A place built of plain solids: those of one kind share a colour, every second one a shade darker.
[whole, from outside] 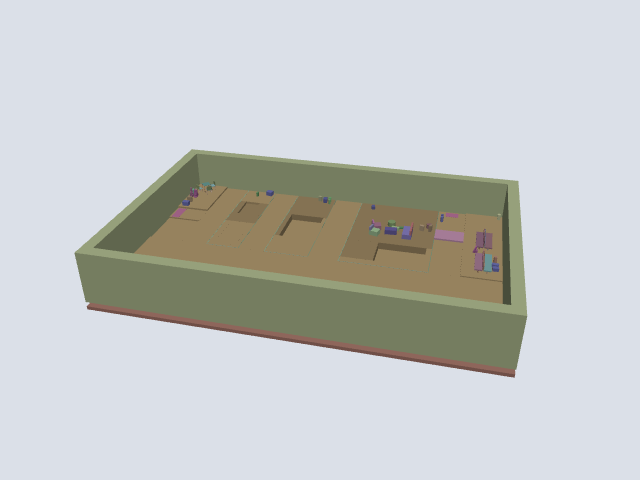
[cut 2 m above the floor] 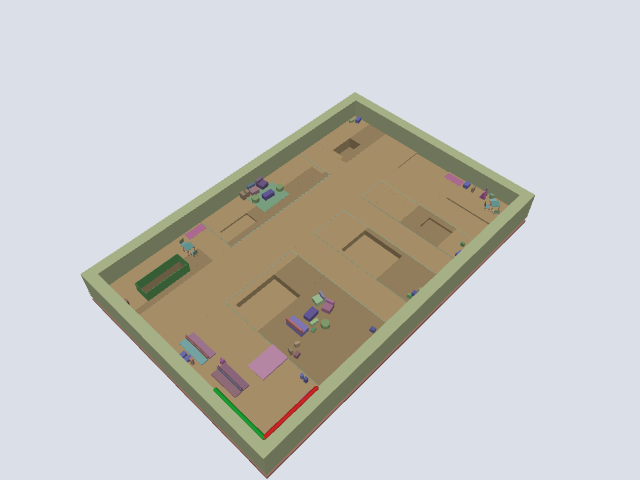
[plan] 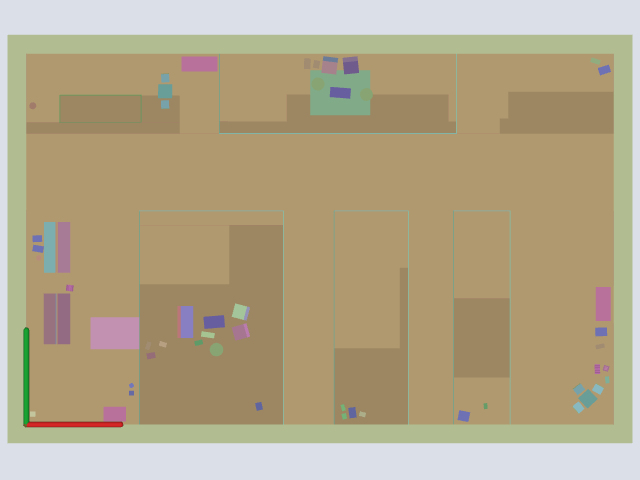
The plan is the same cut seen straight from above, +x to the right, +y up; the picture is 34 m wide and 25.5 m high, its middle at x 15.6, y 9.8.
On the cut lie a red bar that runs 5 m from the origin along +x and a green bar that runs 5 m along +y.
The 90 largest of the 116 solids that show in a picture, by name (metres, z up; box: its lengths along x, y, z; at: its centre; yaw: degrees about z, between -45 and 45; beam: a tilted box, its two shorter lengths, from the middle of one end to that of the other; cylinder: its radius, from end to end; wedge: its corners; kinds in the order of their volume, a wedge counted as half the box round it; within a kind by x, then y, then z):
{
 "floor_1": {"box": [1.8, 1.43, 1.32], "at": [0.9, 16.77, -0.66]},
 "floor_2": {"box": [3.4, 11.35, 1.1], "at": [1.7, 5.67, -0.45]},
 "floor_3": {"box": [4.28, 1.43, 0.21], "at": [3.94, 16.77, -1.22]},
 "floor_4": {"box": [8.15, 0.6, 1.32], "at": [4.08, 15.75, -0.66]},
 "floor_5": {"box": [8.15, 2.22, 1.32], "at": [4.08, 18.59, -0.66]},
 "floor_6": {"box": [2.6, 11.35, 1.0], "at": [4.7, 5.67, -0.5]},
 "floor_7": {"box": [0.5, 3.14, 1.32], "at": [6.25, 9.02, -0.66]},
 "floor_8": {"box": [2.07, 1.43, 1.32], "at": [7.12, 16.77, -0.66]},
 "floor_9": {"box": [4.28, 3.14, 0.67], "at": [8.64, 9.02, -0.98]},
 "floor_10": {"box": [2.1, 4.25, 1.0], "at": [9.2, 17.57, -0.5]},
 "floor_11": {"box": [7.65, 7.45, 1.32], "at": [9.82, 3.73, -0.66]},
 "floor_12": {"box": [7.65, 0.76, 1.32], "at": [9.82, 10.97, -0.66]},
 "floor_13": {"box": [0.45, 1.43, 1.33], "at": [10.47, 16.82, -0.66]},
 "floor_14": {"box": [2.87, 3.14, 1.32], "at": [12.21, 9.02, -0.66]},
 "floor_15": {"box": [3.14, 1.43, 1.14], "at": [12.27, 16.82, -0.75]},
 "floor_16": {"box": [2.7, 11.35, 1.0], "at": [15.0, 5.67, -0.5]},
 "floor_17": {"box": [31.2, 4.1, 1.0], "at": [15.6, 13.4, -0.5]},
 "floor_18": {"box": [0.35, 4.28, 1.32], "at": [16.52, 6.19, -0.66]},
 "floor_19": {"box": [12.6, 0.65, 1.33], "at": [16.55, 15.78, -0.66]},
 "floor_20": {"box": [12.6, 2.17, 1.33], "at": [16.55, 18.61, -0.66]},
 "floor_21": {"box": [6.01, 1.43, 1.33], "at": [16.84, 16.82, -0.66]},
 "floor_22": {"box": [3.14, 4.28, 0.72], "at": [18.27, 6.19, -0.96]},
 "floor_23": {"box": [3.95, 4.05, 1.32], "at": [18.32, 2.02, -0.66]},
 "floor_24": {"box": [3.95, 3.02, 1.32], "at": [18.32, 9.84, -0.66]},
 "floor_25": {"box": [0.46, 4.28, 1.32], "at": [20.07, 6.19, -0.66]},
 "floor_26": {"box": [2.57, 1.43, 1.33], "at": [21.14, 16.82, -0.66]},
 "floor_27": {"box": [2.4, 11.35, 1.0], "at": [21.5, 5.67, -0.5]},
 "floor_28": {"box": [0.43, 1.43, 1.33], "at": [22.64, 16.82, -0.66]},
 "floor_29": {"box": [0.4, 4.28, 1.32], "at": [22.9, 8.84, -0.66]},
 "floor_30": {"box": [0.95, 2.57, 1.32], "at": [23.18, 3.79, -0.66]},
 "floor_31": {"box": [2.3, 4.25, 1.0], "at": [24.0, 17.57, -0.5]},
 "floor_32": {"box": [2.0, 4.28, 1.32], "at": [24.1, 8.84, -0.66]},
 "floor_33": {"box": [3.0, 2.5, 1.32], "at": [24.2, 1.25, -0.66]},
 "floor_34": {"box": [3.0, 1.63, 1.32], "at": [24.2, 5.88, -0.66]},
 "floor_35": {"box": [3.0, 0.37, 1.32], "at": [24.2, 11.16, -0.66]},
 "floor_36": {"box": [1.43, 2.57, 1.1], "at": [24.36, 3.79, -0.77]},
 "floor_37": {"box": [0.45, 1.43, 1.32], "at": [25.38, 16.96, -0.66]},
 "floor_38": {"box": [0.62, 2.57, 1.32], "at": [25.39, 3.79, -0.66]},
 "floor_39": {"box": [0.6, 4.28, 1.32], "at": [25.4, 8.84, -0.66]},
 "floor_40": {"box": [2.57, 1.43, 0.14], "at": [26.89, 16.96, -1.25]},
 "floor_41": {"box": [2.4, 11.35, 1.0], "at": [26.9, 5.67, -0.5]},
 "floor_42": {"box": [6.05, 0.8, 1.32], "at": [28.18, 15.85, -0.66]},
 "floor_43": {"box": [6.05, 2.02, 1.32], "at": [28.18, 18.69, -0.66]},
 "floor_44": {"box": [3.1, 5.4, 1.16], "at": [29.65, 2.7, -0.42]},
 "floor_45": {"box": [3.1, 2.0, 1.0], "at": [29.65, 6.4, -0.5]},
 "floor_46": {"box": [3.1, 3.95, 0.88], "at": [29.65, 9.38, -0.56]},
 "floor_47": {"box": [3.03, 1.43, 1.32], "at": [29.68, 16.96, -0.66]},
 "wall_1": {"box": [1.0, 19.7, 4.6], "at": [-0.5, 9.85, 1.3]},
 "wall_2": {"box": [33.2, 1.0, 4.6], "at": [15.6, -0.5, 1.3]},
 "wall_3": {"box": [33.2, 1.0, 4.6], "at": [15.6, 20.2, 1.3]},
 "wall_4": {"box": [1.0, 19.7, 4.6], "at": [31.7, 9.85, 1.3]},
 "floor_base_1": {"box": [33.2, 21.7, 0.3], "at": [15.6, 9.85, -1.57]},
 "step_hump_1": {"box": [2.6, 1.7, 0.2], "at": [4.7, 4.85, 0.05]},
 "sofa_seat_1": {"box": [0.84, 1.7, 0.45], "at": [8.45, 5.44, 0.23]},
 "low_1": {"box": [1.1, 0.65, 0.44], "at": [9.98, 5.44, 0.22], "yaw": 4.7},
 "low_2": {"box": [1.1, 0.55, 0.47], "at": [16.68, 17.62, 0.25], "yaw": -4.5},
 "carton_1": {"box": [0.51, 0.36, 0.3], "at": [0.58, 9.87, 0.25], "yaw": 2.3},
 "carton_2": {"box": [0.58, 0.35, 0.31], "at": [0.62, 9.33, 0.26], "yaw": -8.5},
 "carton_3": {"box": [0.38, 0.56, 0.4], "at": [17.32, 0.62, 0.2], "yaw": 7.8},
 "carton_4": {"box": [0.59, 0.53, 0.4], "at": [23.24, 0.44, 0.2], "yaw": -10.9},
 "carton_5": {"box": [0.63, 0.46, 0.4], "at": [30.54, 4.92, 0.36], "yaw": 1.9},
 "carton_6": {"box": [0.62, 0.41, 0.42], "at": [30.71, 18.83, 0.21], "yaw": 17.7},
 "rail_1": {"box": [0.04, 1.43, 1.05], "at": [1.78, 16.77, 0.53]},
 "rail_2": {"box": [4.36, 0.04, 1.05], "at": [3.94, 16.03, 0.53]},
 "rail_3": {"box": [4.36, 0.04, 1.05], "at": [3.94, 17.5, 0.53]},
 "rail_4": {"box": [0.04, 1.43, 1.05], "at": [6.1, 16.77, 0.53]},
 "pouf_1": {"cylinder": 0.36, "from": [10.1, 3.98, 0.0], "to": [10.1, 3.98, 0.41]},
 "pouf_2": {"cylinder": 0.35, "from": [15.49, 18.09, 0.02], "to": [15.49, 18.09, 0.47]},
 "pouf_3": {"cylinder": 0.34, "from": [18.07, 17.53, 0.02], "to": [18.07, 17.53, 0.42]},
 "low_rug_1": {"box": [3.2, 2.4, 0.06], "at": [16.68, 17.62, -0.01]},
 "seat_1": {"box": [0.67, 2.7, 0.11], "at": [2.0, 5.61, 0.47]},
 "seat_2": {"box": [0.67, 2.7, 0.11], "at": [2.0, 9.4, 0.47]},
 "arm1a_seat_1": {"box": [0.8, 0.89, 0.43], "at": [17.24, 19.08, 0.23], "yaw": 5.9},
 "arm1b_seat_1": {"box": [0.8, 0.89, 0.43], "at": [16.12, 19.08, 0.23], "yaw": -7.0},
 "suitcase_1": {"box": [0.35, 0.57, 0.65], "at": [14.93, 19.17, 0.33], "yaw": -2.1},
 "suitcase_2": {"box": [0.33, 0.42, 0.6], "at": [15.41, 19.13, 0.31], "yaw": -9.8},
 "suitcase_3": {"box": [0.48, 0.24, 0.53], "at": [30.48, 4.15, 0.42], "yaw": 12.5},
 "arm0a_seat_1": {"box": [0.82, 0.74, 0.45], "at": [11.4, 4.91, 0.23], "yaw": 15.5},
 "arm0b_seat_1": {"box": [0.82, 0.74, 0.45], "at": [11.4, 5.97, 0.23], "yaw": -14.8},
 "low_mat_1": {"box": [1.2, 0.8, 0.06], "at": [4.7, 0.55, -0.02]},
 "low_mat_2": {"box": [1.92, 0.8, 0.06], "at": [9.2, 19.15, -0.02]},
 "low_mat_3": {"box": [0.8, 1.82, 0.06], "at": [30.65, 6.4, -0.02]},
 "sr01a_seat_1": {"box": [0.67, 2.7, 0.11], "at": [1.26, 5.61, 0.47]},
 "sr02a_seat_1": {"box": [0.67, 2.7, 0.11], "at": [1.26, 9.4, 0.47]},
 "sofa_back_1": {"box": [0.17, 1.7, 0.45], "at": [8.11, 5.44, 0.68]},
 "duffel_1": {"box": [0.71, 0.29, 0.31], "at": [9.64, 4.76, 0.15], "yaw": -8.2},
 "arm1a_back_1": {"box": [0.8, 0.25, 0.3], "at": [17.21, 19.39, 0.6], "yaw": 5.9},
 "arm1b_back_1": {"box": [0.8, 0.25, 0.3], "at": [16.16, 19.39, 0.6], "yaw": -7.0},
 "bag_1": {"box": [0.46, 0.32, 0.4], "at": [6.63, 3.65, 0.2], "yaw": 11.1},
 "sr01a_back_1": {"box": [0.05, 2.7, 0.38], "at": [1.57, 5.61, 0.72]}
}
